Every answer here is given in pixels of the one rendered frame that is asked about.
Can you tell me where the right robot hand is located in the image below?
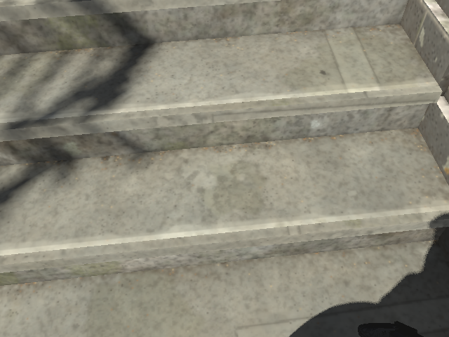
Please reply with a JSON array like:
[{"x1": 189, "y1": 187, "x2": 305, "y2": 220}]
[{"x1": 358, "y1": 321, "x2": 424, "y2": 337}]

